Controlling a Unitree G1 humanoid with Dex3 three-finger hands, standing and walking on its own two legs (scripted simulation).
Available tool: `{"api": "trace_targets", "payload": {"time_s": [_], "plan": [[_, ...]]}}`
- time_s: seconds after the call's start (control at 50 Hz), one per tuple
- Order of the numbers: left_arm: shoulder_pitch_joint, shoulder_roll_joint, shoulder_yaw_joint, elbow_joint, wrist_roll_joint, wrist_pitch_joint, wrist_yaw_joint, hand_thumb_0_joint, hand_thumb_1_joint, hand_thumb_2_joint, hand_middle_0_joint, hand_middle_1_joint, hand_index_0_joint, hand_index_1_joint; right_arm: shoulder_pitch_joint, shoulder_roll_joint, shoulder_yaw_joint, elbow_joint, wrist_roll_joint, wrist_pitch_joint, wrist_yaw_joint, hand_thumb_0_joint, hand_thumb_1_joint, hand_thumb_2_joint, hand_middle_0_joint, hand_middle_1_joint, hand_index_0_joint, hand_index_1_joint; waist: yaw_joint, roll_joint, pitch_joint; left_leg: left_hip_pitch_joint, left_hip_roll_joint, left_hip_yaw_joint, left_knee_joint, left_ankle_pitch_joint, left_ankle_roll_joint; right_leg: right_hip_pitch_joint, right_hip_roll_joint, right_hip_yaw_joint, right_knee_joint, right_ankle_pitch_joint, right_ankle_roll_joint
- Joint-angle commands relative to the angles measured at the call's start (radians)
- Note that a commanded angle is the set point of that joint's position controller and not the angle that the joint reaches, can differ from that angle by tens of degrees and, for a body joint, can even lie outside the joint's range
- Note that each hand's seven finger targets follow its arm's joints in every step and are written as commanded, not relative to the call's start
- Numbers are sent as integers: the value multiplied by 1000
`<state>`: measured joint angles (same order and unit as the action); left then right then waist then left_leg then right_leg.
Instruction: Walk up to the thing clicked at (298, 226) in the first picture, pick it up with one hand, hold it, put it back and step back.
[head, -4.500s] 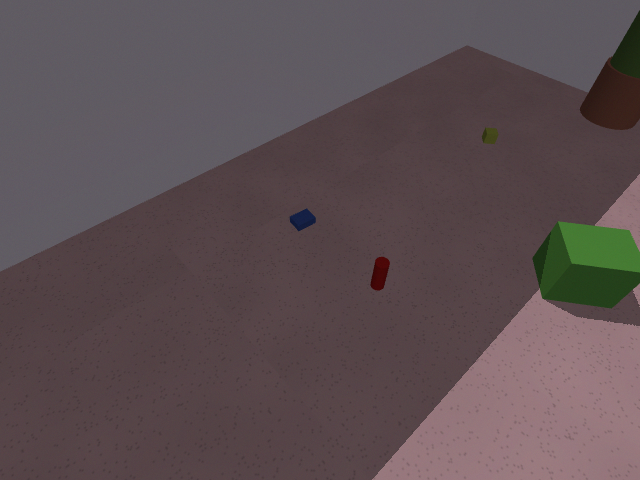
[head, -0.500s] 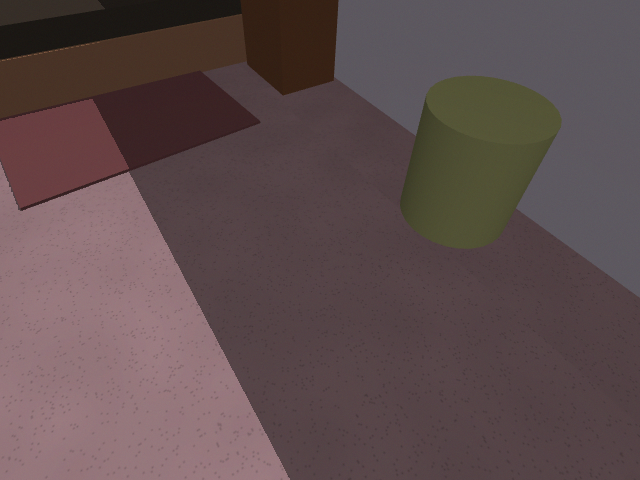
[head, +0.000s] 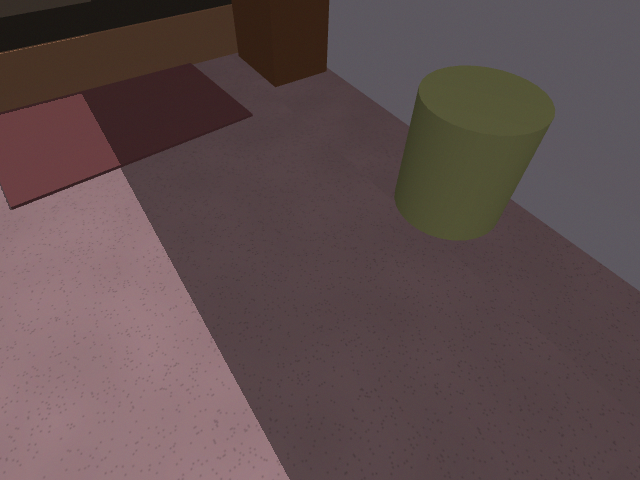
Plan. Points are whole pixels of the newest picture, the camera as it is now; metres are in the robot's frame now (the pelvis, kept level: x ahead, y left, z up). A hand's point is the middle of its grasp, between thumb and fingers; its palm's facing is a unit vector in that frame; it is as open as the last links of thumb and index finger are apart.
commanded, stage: stand
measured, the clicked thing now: out of the picture -0.06 -1.21 -0.76
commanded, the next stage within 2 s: none
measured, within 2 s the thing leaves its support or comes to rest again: neither
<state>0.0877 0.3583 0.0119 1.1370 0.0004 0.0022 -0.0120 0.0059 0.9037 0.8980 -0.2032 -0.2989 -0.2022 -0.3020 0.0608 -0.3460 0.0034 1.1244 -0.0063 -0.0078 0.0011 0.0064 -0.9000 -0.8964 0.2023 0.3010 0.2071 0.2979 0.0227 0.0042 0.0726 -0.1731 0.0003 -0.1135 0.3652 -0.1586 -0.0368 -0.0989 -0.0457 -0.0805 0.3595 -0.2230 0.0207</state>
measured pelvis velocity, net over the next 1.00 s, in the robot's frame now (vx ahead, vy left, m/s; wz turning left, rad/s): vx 0.00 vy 0.00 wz -0.03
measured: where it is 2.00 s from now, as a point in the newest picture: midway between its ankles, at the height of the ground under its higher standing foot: outside the picture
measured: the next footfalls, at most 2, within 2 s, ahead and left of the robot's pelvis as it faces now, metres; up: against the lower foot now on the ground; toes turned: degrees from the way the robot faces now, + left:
none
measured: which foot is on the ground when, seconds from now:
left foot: down 0.00-1.00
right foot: down 0.00-1.00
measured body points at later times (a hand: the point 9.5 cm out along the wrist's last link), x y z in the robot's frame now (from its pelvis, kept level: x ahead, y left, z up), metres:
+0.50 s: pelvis -0.01 -0.01 +0.00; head +0.00 -0.01 +0.45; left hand +0.07 +0.30 -0.13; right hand +0.07 -0.31 -0.13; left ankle +0.03 +0.14 -0.75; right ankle -0.02 -0.13 -0.75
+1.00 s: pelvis +0.00 +0.00 +0.00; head +0.01 +0.00 +0.45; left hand +0.08 +0.30 -0.13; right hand +0.07 -0.31 -0.13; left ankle +0.03 +0.14 -0.75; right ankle -0.02 -0.13 -0.75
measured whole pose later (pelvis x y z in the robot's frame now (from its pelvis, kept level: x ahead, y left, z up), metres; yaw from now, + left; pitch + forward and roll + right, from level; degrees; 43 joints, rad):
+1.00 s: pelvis +0.00 +0.00 +0.00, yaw -2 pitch -2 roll +0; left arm 0.11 0.36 0.00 1.12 0.01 0.00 -0.01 0.01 0.90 0.90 -0.20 -0.30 -0.20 -0.30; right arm 0.11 -0.35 0.01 1.14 -0.01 -0.01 0.00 0.01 -0.90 -0.90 0.20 0.30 0.21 0.30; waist 0.01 0.00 0.05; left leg -0.15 0.02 -0.09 0.33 -0.15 -0.05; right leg -0.09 -0.03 -0.06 0.34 -0.21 0.01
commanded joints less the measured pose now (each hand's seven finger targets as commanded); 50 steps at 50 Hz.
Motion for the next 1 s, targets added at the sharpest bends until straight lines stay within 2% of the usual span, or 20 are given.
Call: {"api": "trace_targets", "payload": {"time_s": [0.0,0.16,0.22,0.28,0.42,0.52,0.6,0.66,0.76,0.84,0.86,0.9,0.98], "plan": [[-41,214,42,-51,3,-25,16,0,900,900,-200,-300,-200,-300,-50,-220,-43,-53,3,-15,-13,0,-900,-900,200,300,200,300,-10,8,-118,31,103,-47,-44,197,46,28,-97,89,-75,79,-36],[-29,214,41,-51,3,-27,15,0,900,900,-200,-300,-200,-300,-38,-215,-41,-47,2,-18,-11,0,-900,-900,200,300,200,300,-10,6,-126,39,105,-35,-48,210,42,45,-99,97,-80,115,-35],[-31,218,42,-48,3,-25,15,0,900,900,-200,-300,-200,-300,-30,-211,-40,-44,4,-16,-10,0,-900,-900,200,300,200,300,-14,-8,-98,28,103,-36,-67,166,40,27,-96,98,-87,67,-35],[-26,213,39,-53,3,-26,13,0,900,900,-200,-300,-200,-300,-32,-216,-39,-42,4,-19,-10,0,-900,-900,200,300,200,300,-7,9,-98,25,105,-37,-69,168,39,29,-95,101,-90,64,-36],[-28,222,40,-61,5,-27,13,0,900,900,-200,-300,-200,-300,-12,-215,-39,-40,2,-17,-8,0,-900,-900,200,300,200,300,-15,0,-92,16,102,-30,-71,127,38,22,-98,112,-98,47,-38],[-20,212,35,-60,6,-24,12,0,900,900,-200,-300,-200,-300,-9,-214,-36,-36,2,-17,-6,0,-900,-900,200,300,200,300,-11,9,-54,-2,101,-38,-91,73,37,-9,-87,106,-105,-22,-37],[-18,220,38,-62,8,-24,11,0,900,900,-200,-300,-200,-300,2,-218,-38,-37,0,-15,-7,0,-900,-900,200,300,200,300,-17,-1,-69,5,99,-36,-81,41,41,-14,-91,119,-109,-32,-39],[-14,224,38,-68,7,-28,12,0,900,900,-200,-300,-200,-300,3,-220,-37,-42,-2,-17,-6,0,-900,-900,200,300,200,300,-14,2,-99,19,106,-32,-69,118,43,13,-97,120,-96,48,-37],[-9,219,36,-70,5,-28,14,0,900,900,-200,-300,-200,-300,7,-220,-35,-38,0,-19,-9,0,-900,-900,200,300,200,300,-13,10,-112,31,111,-28,-59,188,40,32,-94,111,-82,116,-35],[-10,216,32,-68,5,-26,14,0,900,900,-200,-300,-200,-300,14,-218,-32,-36,1,-17,-9,0,-900,-900,200,300,200,300,-14,-4,-92,23,111,-27,-69,160,39,16,-90,108,-88,72,-35],[-3,216,32,-71,6,-27,14,0,900,900,-200,-300,-200,-300,7,-224,-34,-38,0,-16,-10,0,-900,-900,200,300,200,300,-11,4,-107,41,113,-25,-59,180,41,18,-91,108,-87,100,-34],[-11,219,33,-73,6,-26,14,0,900,900,-200,-300,-200,-300,16,-221,-34,-38,0,-15,-9,0,-900,-900,200,300,200,300,-17,-5,-91,19,109,-23,-65,155,37,16,-90,109,-90,69,-36],[1,219,31,-69,5,-28,13,0,900,900,-200,-300,-200,-300,10,-219,-32,-39,2,-16,-8,0,-900,-900,200,300,200,300,-14,7,-97,30,110,-27,-67,165,40,21,-92,109,-88,91,-34]]}}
